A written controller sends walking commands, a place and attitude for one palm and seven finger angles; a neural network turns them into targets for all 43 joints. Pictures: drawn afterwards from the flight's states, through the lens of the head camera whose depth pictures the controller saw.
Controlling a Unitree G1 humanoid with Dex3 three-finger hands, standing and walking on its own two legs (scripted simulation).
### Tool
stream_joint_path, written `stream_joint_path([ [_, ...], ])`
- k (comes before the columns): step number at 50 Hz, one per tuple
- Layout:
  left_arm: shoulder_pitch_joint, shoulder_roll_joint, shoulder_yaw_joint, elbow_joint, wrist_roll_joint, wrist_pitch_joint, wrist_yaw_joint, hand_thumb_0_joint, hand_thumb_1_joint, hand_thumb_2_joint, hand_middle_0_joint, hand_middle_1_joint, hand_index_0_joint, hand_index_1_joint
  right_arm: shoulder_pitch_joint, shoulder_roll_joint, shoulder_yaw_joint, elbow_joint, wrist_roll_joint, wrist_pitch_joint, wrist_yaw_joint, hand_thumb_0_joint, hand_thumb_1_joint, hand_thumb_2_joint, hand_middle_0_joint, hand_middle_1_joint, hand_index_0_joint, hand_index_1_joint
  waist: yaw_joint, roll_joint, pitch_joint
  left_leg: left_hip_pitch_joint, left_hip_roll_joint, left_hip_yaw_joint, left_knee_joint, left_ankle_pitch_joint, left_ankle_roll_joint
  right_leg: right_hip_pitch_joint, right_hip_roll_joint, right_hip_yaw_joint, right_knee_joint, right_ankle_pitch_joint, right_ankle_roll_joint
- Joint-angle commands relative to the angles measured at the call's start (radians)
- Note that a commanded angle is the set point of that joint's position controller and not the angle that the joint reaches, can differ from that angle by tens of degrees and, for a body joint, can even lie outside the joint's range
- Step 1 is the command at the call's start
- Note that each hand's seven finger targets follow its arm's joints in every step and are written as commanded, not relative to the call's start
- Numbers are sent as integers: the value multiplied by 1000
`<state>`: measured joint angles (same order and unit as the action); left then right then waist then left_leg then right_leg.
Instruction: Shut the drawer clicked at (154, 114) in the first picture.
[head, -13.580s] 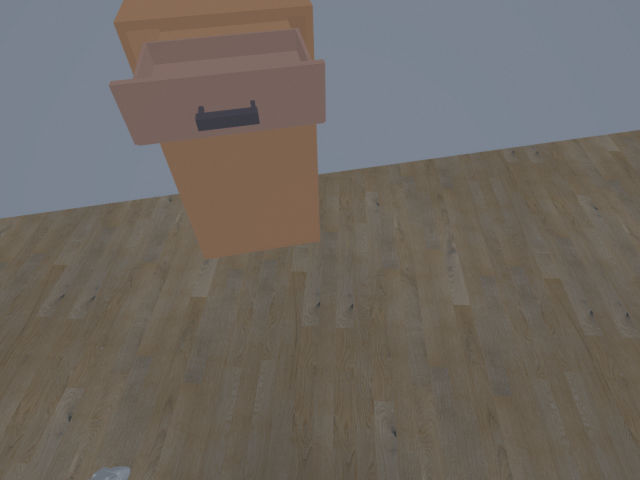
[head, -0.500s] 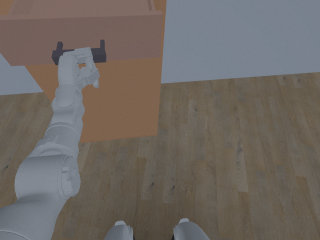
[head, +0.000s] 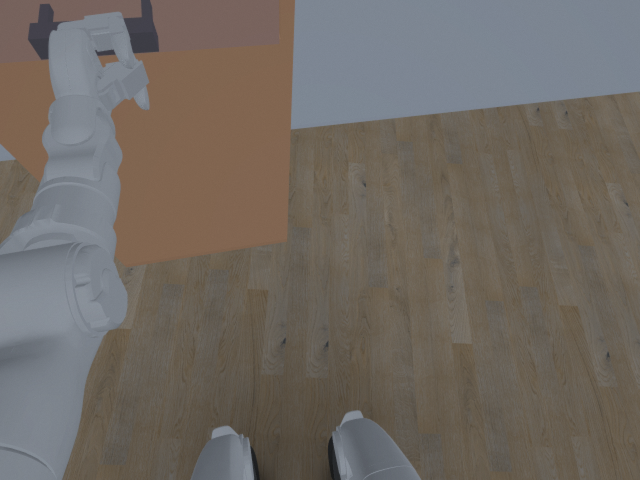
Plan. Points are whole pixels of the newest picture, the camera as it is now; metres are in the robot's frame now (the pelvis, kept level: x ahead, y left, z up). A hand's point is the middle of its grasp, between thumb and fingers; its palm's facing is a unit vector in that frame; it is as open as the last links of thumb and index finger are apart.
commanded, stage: push the drawer shut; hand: left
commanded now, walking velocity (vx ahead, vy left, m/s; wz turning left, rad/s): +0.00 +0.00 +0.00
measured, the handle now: (97, 24) +0.65 +0.17 +0.11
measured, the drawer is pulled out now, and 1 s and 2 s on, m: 0.02 0.00 0.00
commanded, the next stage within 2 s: pull the fist back off the drawer in 0.56 s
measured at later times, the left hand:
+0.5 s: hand (133, 58) +0.59 +0.13 +0.11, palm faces +0.06 -1.00 -0.03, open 3.0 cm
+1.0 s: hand (132, 56) +0.59 +0.13 +0.11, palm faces +0.05 -1.00 -0.03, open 3.2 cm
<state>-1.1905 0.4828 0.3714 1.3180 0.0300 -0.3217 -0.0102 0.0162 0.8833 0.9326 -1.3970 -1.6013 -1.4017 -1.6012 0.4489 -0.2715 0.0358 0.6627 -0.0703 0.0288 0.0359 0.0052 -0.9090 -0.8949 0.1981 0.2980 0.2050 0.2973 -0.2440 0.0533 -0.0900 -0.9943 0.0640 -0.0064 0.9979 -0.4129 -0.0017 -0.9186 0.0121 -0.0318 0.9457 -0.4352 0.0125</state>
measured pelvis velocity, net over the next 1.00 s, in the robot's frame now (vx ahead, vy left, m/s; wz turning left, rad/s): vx -0.03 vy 0.02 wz -0.01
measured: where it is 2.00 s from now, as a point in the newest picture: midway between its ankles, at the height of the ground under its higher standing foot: outside the picture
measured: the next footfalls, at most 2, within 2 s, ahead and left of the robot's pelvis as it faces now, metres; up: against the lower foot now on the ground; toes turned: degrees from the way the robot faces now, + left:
none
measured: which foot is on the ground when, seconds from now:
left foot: down 0.00-1.00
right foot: down 0.00-1.00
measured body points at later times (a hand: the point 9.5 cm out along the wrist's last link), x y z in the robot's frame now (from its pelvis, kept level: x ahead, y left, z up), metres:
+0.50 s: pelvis -0.01 +0.01 -0.01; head +0.16 +0.03 +0.41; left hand +0.58 +0.18 +0.12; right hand -0.07 -0.24 -0.11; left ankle +0.02 +0.12 -0.67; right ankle +0.00 -0.13 -0.67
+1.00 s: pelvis -0.03 +0.02 -0.02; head +0.15 +0.04 +0.40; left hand +0.58 +0.18 +0.12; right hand -0.12 -0.22 -0.10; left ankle +0.02 +0.12 -0.67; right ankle +0.00 -0.13 -0.67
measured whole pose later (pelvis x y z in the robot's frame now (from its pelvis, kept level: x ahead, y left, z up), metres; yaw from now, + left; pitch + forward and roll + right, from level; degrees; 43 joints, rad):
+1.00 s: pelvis -0.03 +0.02 -0.02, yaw -1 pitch +27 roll -5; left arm -1.41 0.62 0.36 1.43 0.10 -0.25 0.01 0.04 0.77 0.97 -1.40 -1.60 -1.40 -1.60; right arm 0.50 -0.27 0.08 0.65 -0.10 0.00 0.04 0.00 -0.91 -0.89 0.20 0.30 0.21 0.30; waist -0.33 0.07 -0.08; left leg -1.16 0.06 -0.03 1.08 -0.40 0.02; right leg -1.06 0.01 -0.05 0.99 -0.41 0.03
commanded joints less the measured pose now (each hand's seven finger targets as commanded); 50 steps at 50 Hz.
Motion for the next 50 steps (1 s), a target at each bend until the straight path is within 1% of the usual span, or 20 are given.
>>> stream_joint_path([
  [1,-554,219,15,-214,-5,-61,0,0,900,900,-1400,-1600,-1400,-1600,235,-173,-64,-25,-2,0,-9,0,-900,-900,200,300,200,300,-43,99,-529,466,-41,-39,-65,381,37,128,49,-10,-125,342,-20],
  [4,-591,251,25,-208,5,-50,4,0,900,900,-1400,-1600,-1400,-1600,247,-177,-62,-20,-5,8,-7,0,-900,-900,200,300,200,300,-53,108,-519,455,-37,-43,-62,378,36,116,50,-12,-125,333,-18],
  [8,-609,243,15,-188,13,-38,7,0,900,900,-1400,-1600,-1400,-1600,263,-178,-61,-19,-9,15,-4,0,-900,-900,200,300,200,300,-68,122,-513,460,-36,-44,-53,414,36,95,51,-15,-125,353,-17],
  [10,-661,254,18,-188,18,-36,12,0,900,900,-1400,-1600,-1400,-1600,272,-180,-63,-11,-10,18,-7,0,-900,-900,200,300,200,300,-89,98,-503,441,-35,-47,-47,388,40,83,51,-12,-130,334,-13],
  [11,-696,246,9,-203,21,-39,16,0,900,900,-1400,-1600,-1400,-1600,274,-178,-62,-8,-12,18,-7,0,-900,-900,200,300,200,300,-96,134,-502,456,-34,-51,-43,394,39,60,51,-13,-127,330,-16],
  [13,-710,259,10,-170,28,-35,24,0,900,900,-1400,-1600,-1400,-1600,278,-181,-59,-1,-13,18,-7,0,-900,-900,200,300,200,300,-106,133,-491,448,-31,-60,-41,371,37,32,51,-19,-126,290,-17],
  [15,-746,220,-29,-175,35,-40,28,0,900,900,-1400,-1600,-1400,-1600,275,-178,-58,2,-16,13,-5,0,-900,-900,200,300,200,300,-118,168,-484,459,-31,-66,-41,346,33,-1,50,-23,-127,257,-19],
  [17,-789,217,-37,-200,34,-49,36,0,900,900,-1400,-1600,-1400,-1600,280,-181,-57,6,-19,8,-5,0,-900,-900,200,300,200,300,-132,186,-510,487,-28,-77,-38,351,33,-25,51,-26,-122,248,-20],
  [20,-807,259,-19,-182,41,-48,44,0,900,900,-1400,-1600,-1400,-1600,278,-186,-52,5,-21,2,-5,0,-900,-900,200,300,200,300,-134,196,-514,459,-31,-75,-32,311,35,-30,51,-24,-119,220,-21],
  [21,-816,249,-27,-178,42,-47,45,0,900,900,-1400,-1600,-1400,-1600,280,-188,-51,5,-21,0,-7,0,-900,-900,200,300,200,300,-143,196,-522,465,-30,-81,-29,307,36,-45,52,-26,-115,214,-22],
  [25,-821,272,-33,-135,46,-31,47,0,900,900,-1400,-1600,-1400,-1600,273,-194,-40,-1,-18,-8,-12,0,-900,-900,200,300,200,300,-152,187,-483,407,-29,-80,-36,222,39,-57,52,-26,-119,158,-21],
  [27,-860,267,-46,-159,45,-32,47,0,900,900,-1400,-1600,-1400,-1600,273,-196,-38,0,-17,-13,-16,0,-900,-900,200,300,200,300,-164,214,-503,420,-25,-84,-37,211,39,-77,50,-26,-115,149,-20],
  [28,-858,293,-34,-152,48,-32,48,0,900,900,-1400,-1600,-1400,-1600,272,-200,-37,-2,-18,-16,-18,0,-900,-900,200,300,200,300,-160,210,-511,414,-24,-88,-35,195,39,-78,49,-26,-113,136,-21],
  [31,-874,248,-62,-147,44,-28,53,0,900,900,-1400,-1600,-1400,-1600,274,-202,-35,5,-19,-26,-20,0,-900,-900,200,300,200,300,-179,232,-491,437,-17,-104,-50,167,36,-123,48,-34,-110,116,-22],
  [38,-868,309,-34,-128,49,-11,56,0,900,900,-1400,-1600,-1400,-1600,274,-211,-27,-6,-20,-37,-22,0,-900,-900,200,300,200,300,-167,198,-486,372,-23,-97,-52,89,40,-102,45,-33,-110,75,-20],
  [42,-875,325,-15,-155,52,-10,54,0,900,900,-1400,-1600,-1400,-1600,285,-209,-28,-15,-23,-38,-17,0,-900,-900,200,300,200,300,-153,214,-530,391,-26,-100,-45,126,39,-90,47,-38,-100,97,-23],
  [44,-839,340,2,-119,49,1,48,0,900,900,-1400,-1600,-1400,-1600,284,-209,-27,-15,-21,-35,-16,0,-900,-900,200,300,200,300,-148,174,-497,349,-27,-88,-42,114,42,-67,48,-35,-109,92,-21],
  [45,-845,350,6,-142,51,-1,46,0,900,900,-1400,-1600,-1400,-1600,288,-209,-27,-19,-22,-34,-14,0,-900,-900,200,300,200,300,-138,183,-508,350,-29,-87,-44,123,40,-54,48,-35,-106,97,-22],
  [48,-820,314,-1,-156,47,-1,38,0,900,900,-1400,-1600,-1400,-1600,285,-204,-34,-21,-22,-33,-6,0,-900,-900,200,300,200,300,-126,215,-524,402,-27,-96,-45,159,34,-75,49,-43,-101,114,-25],
  [50,-760,330,25,-135,41,9,37,0,900,900,-1400,-1600,-1400,-1600,286,-207,-34,-25,-20,-28,-4,0,-900,-900,200,300,200,300,-111,170,-502,380,-27,-90,-50,159,35,-50,51,-45,-106,114,-25],
])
